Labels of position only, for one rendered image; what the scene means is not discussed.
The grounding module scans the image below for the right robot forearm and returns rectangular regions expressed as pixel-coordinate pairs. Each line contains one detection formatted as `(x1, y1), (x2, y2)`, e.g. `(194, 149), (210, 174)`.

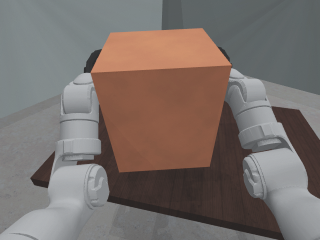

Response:
(224, 68), (308, 188)

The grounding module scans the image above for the robot left hand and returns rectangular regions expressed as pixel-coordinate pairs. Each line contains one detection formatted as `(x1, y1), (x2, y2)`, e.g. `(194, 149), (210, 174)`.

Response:
(84, 49), (102, 73)

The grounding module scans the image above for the right robot upper arm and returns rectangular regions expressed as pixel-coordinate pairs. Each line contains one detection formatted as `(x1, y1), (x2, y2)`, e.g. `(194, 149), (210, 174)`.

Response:
(242, 148), (320, 240)

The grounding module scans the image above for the robot right hand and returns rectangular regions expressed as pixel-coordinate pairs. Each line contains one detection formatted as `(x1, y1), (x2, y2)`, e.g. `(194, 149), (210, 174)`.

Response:
(217, 46), (232, 68)

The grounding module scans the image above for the left robot forearm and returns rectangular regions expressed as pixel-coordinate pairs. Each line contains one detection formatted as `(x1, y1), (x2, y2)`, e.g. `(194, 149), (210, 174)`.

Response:
(47, 73), (101, 202)

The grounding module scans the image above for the carton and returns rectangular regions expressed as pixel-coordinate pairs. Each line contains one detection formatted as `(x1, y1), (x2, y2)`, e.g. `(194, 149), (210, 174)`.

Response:
(90, 28), (232, 173)

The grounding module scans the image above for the left robot upper arm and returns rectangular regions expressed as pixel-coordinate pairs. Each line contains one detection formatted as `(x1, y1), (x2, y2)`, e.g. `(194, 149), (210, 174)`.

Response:
(0, 163), (110, 240)

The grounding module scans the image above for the table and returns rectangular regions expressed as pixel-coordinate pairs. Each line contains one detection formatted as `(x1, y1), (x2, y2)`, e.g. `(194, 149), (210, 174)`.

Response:
(30, 101), (320, 240)

